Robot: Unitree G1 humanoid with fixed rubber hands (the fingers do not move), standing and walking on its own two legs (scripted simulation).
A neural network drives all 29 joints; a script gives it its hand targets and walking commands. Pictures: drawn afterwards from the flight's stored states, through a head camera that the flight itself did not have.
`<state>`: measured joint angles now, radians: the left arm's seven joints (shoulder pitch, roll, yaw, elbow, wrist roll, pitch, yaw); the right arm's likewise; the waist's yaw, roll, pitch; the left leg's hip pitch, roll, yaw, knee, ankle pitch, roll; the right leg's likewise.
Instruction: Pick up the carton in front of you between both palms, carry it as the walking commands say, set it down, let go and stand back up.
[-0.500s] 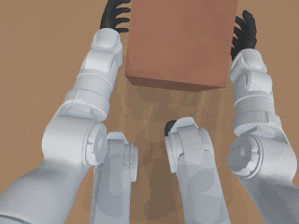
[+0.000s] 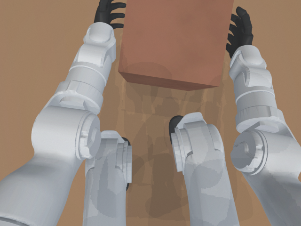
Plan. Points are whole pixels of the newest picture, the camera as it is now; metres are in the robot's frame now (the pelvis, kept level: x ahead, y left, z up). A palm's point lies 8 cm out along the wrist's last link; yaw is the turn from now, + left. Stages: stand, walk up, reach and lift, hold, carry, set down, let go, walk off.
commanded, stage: set down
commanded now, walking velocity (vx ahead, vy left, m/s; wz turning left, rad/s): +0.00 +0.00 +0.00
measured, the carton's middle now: (167, 46) +0.49 -0.12 -0.25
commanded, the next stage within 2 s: let go in 1.74 s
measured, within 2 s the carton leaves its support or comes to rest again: neither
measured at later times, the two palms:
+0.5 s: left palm (102, 31) +0.54 +0.04 -0.20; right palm (244, 55) +0.43 -0.29 -0.20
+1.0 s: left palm (92, 4) +0.55 +0.03 -0.09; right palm (297, 42) +0.43 -0.33 -0.09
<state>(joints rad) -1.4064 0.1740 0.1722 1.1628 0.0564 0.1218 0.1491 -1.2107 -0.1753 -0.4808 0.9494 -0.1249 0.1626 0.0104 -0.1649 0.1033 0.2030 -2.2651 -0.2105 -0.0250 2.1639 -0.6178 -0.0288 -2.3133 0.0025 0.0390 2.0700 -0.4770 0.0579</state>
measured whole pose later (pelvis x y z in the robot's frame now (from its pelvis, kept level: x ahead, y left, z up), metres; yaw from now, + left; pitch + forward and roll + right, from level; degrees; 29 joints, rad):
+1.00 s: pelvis +0.00 -0.02 +0.04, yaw -2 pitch +40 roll +2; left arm -1.26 0.27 0.10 0.94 -0.06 0.17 0.12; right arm -1.09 -0.29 -0.29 0.87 0.17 0.10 -0.06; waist -0.16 0.05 0.14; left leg -2.12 -0.08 -0.01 2.05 -0.63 -0.03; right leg -2.22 0.01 0.00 1.96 -0.44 -0.01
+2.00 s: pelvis +0.06 -0.03 +0.29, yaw -2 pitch +38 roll +3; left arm -0.66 0.08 0.20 0.67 0.12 0.13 0.12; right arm -0.56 -0.21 -0.30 0.65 -0.04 0.08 0.11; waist -0.10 0.03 -0.09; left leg -1.29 -0.07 -0.06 1.02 -0.40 -0.03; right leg -1.38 0.02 0.03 1.00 -0.28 -0.03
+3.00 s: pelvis +0.14 +0.00 +0.39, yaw -6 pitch -3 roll -1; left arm 0.23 0.20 0.02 0.46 -0.01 0.09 -0.02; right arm 0.22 -0.24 -0.05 0.41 -0.03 0.19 0.04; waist 0.00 0.03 0.06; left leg -0.07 -0.04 -0.04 0.47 -0.34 0.04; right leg -0.16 0.03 0.06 0.45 -0.24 0.02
